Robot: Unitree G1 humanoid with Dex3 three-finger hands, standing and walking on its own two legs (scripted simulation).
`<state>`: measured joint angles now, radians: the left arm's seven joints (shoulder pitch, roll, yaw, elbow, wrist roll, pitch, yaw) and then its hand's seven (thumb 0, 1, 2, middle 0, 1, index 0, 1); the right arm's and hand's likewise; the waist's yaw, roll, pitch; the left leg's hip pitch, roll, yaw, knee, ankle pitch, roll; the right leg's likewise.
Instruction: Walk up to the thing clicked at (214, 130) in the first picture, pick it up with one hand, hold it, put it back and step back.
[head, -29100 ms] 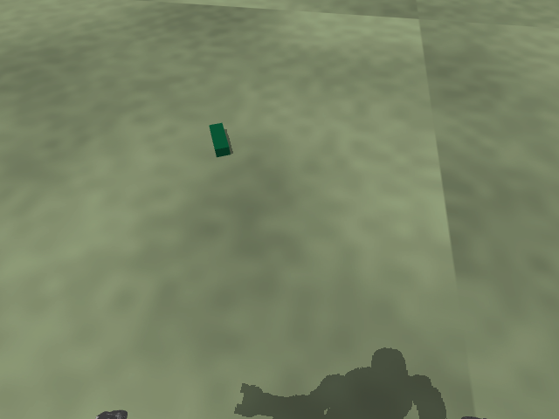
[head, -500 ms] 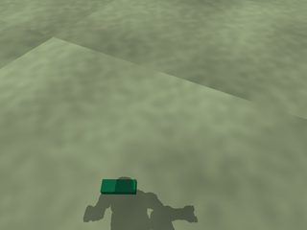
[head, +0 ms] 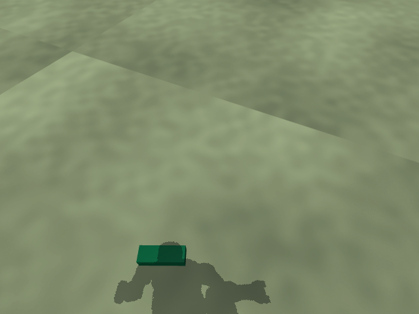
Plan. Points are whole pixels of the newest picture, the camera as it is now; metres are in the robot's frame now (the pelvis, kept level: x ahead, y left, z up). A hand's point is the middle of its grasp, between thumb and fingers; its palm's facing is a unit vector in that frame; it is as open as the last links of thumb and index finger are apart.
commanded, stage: stand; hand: left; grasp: from above
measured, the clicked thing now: (162, 255) +0.43 +0.25 -0.75
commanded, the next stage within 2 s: rise first in 0.22 s
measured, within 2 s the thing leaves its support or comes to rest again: neither
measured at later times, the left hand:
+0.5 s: hand out of the picture +0.13 +0.25 -0.16, palm faces +0.00 -0.94 -0.33, open 8.3 cm
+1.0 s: hand (106, 313) +0.14 +0.26 -0.22, palm faces -0.14 -0.89 -0.44, open 14.0 cm
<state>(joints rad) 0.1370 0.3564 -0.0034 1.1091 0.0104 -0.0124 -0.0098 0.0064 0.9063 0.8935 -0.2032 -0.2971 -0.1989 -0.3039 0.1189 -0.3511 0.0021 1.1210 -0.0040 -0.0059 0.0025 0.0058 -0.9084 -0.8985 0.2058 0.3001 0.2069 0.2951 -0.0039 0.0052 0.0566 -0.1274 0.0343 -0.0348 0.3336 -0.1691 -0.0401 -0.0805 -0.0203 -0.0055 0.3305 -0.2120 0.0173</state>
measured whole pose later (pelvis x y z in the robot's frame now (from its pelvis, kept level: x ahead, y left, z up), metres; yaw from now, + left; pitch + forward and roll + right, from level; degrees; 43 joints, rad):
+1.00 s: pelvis -0.01 +0.01 -0.08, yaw -1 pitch +15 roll -1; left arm 0.19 0.31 0.14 0.58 0.22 0.18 0.00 0.00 -0.49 1.00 -0.06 -1.05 -0.05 -1.06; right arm 0.20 -0.24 -0.04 0.60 0.01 -0.11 -0.03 0.01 -0.89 -0.89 0.21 0.30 0.21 0.30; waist -0.02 0.00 -0.09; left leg -0.82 0.03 -0.04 1.04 -0.48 -0.03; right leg -0.76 -0.01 0.01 1.01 -0.51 0.03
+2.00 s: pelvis -0.08 +0.01 -0.31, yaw -4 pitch +34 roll -3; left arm -0.31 0.52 0.14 0.78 0.76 -0.12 0.11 0.00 -0.59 1.04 -0.09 -1.03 -0.07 -1.06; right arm 0.05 -0.29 -0.06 0.67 -0.01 -0.16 0.04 0.01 -0.93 -0.91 0.21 0.30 0.21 0.29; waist -0.02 0.02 -0.16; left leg -1.88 0.02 -0.10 1.94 -0.66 -0.05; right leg -1.81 0.02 0.01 1.93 -0.72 0.05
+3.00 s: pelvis -0.09 +0.03 -0.45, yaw -10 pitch +33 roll -9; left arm -0.83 0.79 0.15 1.35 1.30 -0.31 0.38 0.00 -0.52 1.00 -0.07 -1.02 -0.07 -1.02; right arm 0.09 -0.25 0.03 0.76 -0.14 -0.02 0.12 0.00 -0.91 -0.90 0.21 0.30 0.21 0.29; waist -0.16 -0.03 -0.06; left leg -2.32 0.00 -0.18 2.40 -0.67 -0.03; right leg -2.19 0.06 -0.03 2.32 -0.73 0.05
